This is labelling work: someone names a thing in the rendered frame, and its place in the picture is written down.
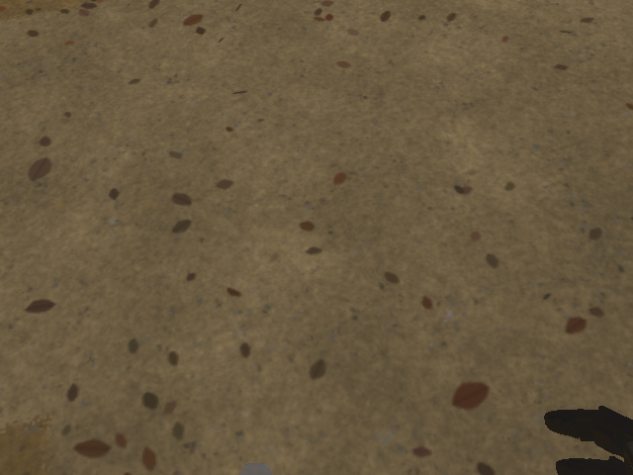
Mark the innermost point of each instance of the robot right hand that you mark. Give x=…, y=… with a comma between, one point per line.
x=608, y=429

